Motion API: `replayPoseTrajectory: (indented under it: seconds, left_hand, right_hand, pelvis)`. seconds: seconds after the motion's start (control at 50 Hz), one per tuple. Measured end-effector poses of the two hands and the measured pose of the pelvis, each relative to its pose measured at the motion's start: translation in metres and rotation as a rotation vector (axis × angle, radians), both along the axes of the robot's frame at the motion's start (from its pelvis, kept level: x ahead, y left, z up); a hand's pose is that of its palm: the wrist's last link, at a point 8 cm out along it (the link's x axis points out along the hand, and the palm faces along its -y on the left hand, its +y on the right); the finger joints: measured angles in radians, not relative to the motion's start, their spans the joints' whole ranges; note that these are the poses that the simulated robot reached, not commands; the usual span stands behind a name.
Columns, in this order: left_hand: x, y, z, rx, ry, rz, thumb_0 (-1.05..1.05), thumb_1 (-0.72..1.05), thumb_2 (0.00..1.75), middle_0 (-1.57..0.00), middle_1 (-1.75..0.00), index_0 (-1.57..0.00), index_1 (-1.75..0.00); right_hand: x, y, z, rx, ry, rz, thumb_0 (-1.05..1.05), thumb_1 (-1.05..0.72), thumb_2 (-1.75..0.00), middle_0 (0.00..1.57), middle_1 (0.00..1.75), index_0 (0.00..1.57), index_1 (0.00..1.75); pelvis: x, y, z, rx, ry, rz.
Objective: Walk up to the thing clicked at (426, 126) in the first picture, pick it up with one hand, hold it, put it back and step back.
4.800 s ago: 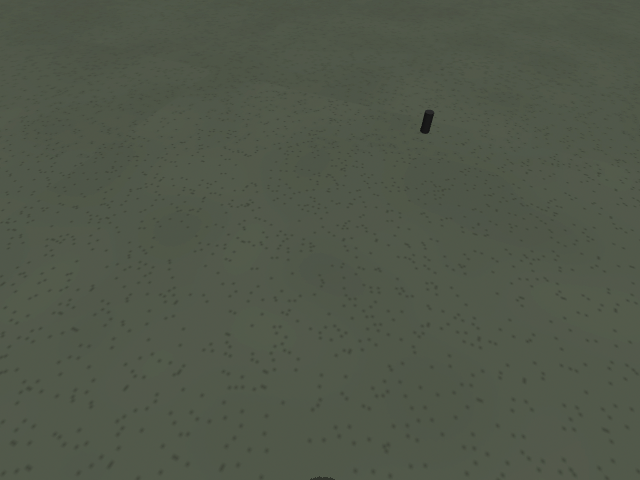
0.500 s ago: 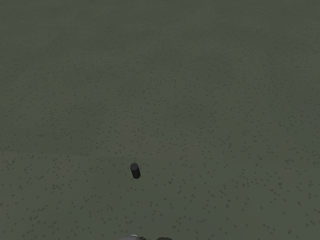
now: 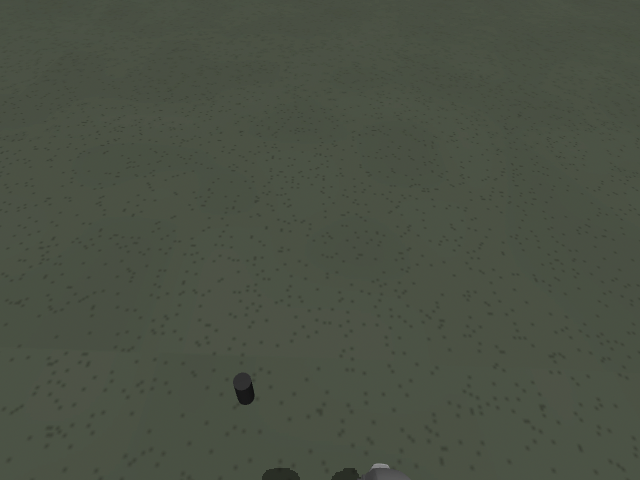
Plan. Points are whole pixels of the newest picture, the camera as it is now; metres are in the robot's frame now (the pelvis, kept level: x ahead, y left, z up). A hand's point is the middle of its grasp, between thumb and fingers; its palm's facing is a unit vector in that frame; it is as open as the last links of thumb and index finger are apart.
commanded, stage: walk up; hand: left
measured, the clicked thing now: (244, 389) +0.49 +0.19 -0.71
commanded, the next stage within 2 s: stand in 1.74 s
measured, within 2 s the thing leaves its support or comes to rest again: neither
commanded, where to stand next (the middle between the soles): +0.15 -0.02 m, yaw -1 degrees
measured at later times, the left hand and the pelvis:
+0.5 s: hand out of the picture +0.16 +0.26 -0.16, palm faces -0.01 -0.94 -0.34, open 7.4 cm; pelvis +0.08 +0.00 -0.01, yaw +0 degrees
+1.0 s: hand (122, 466) +0.18 +0.26 -0.14, palm faces +0.02 -0.94 -0.34, open 7.4 cm; pelvis +0.11 +0.00 +0.01, yaw +1 degrees
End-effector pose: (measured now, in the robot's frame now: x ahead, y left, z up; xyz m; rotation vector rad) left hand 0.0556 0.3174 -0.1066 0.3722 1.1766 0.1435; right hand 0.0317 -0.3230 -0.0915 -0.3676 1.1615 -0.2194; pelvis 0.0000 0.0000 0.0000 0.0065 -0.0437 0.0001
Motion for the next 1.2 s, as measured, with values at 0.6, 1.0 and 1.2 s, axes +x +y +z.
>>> replayPoseTrajectory:
  seconds: [0.6, 1.0, 1.2]
  left_hand:
    - [0.098, -0.012, -0.021, -0.046, 0.021, 0.087, 0.01, 0.9, 0.9, -0.21, -0.3, -0.2, -0.3]
    - [0.121, -0.013, 0.0, -0.02, 0.043, 0.125, 0.01, 0.9, 0.9, -0.21, -0.3, -0.2, -0.3]
    - [0.13, -0.019, 0.0, -0.029, 0.038, 0.106, 0.01, 0.9, 0.9, -0.21, -0.3, -0.2, -0.3]
  right_hand:
    - [0.136, 0.028, -0.019, 0.023, 0.034, 0.032, 0.0, -0.91, -0.9, 0.2, 0.3, 0.2, 0.3]
    - [0.203, 0.036, -0.011, 0.064, -0.024, 0.045, 0.0, -0.91, -0.9, 0.2, 0.3, 0.2, 0.3]
    - [0.179, 0.03, -0.014, 0.063, 0.03, 0.006, 0.0, -0.91, -0.9, 0.2, 0.3, 0.2, 0.3]
  pelvis:
    - [0.093, 0.005, -0.003, -0.017, 0.004, 0.006]
    - [0.112, 0.003, 0.012, -0.011, 0.007, 0.017]
    - [0.114, 0.001, 0.013, -0.009, 0.008, 0.011]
